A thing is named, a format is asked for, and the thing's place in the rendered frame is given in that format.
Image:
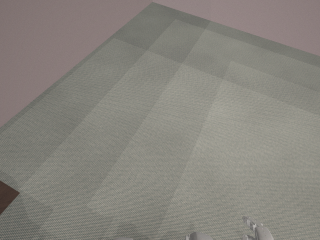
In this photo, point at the right robot hand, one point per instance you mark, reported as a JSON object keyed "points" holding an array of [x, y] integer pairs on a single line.
{"points": [[261, 233]]}

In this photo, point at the cabinet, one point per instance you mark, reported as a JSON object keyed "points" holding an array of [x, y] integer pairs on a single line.
{"points": [[7, 195]]}

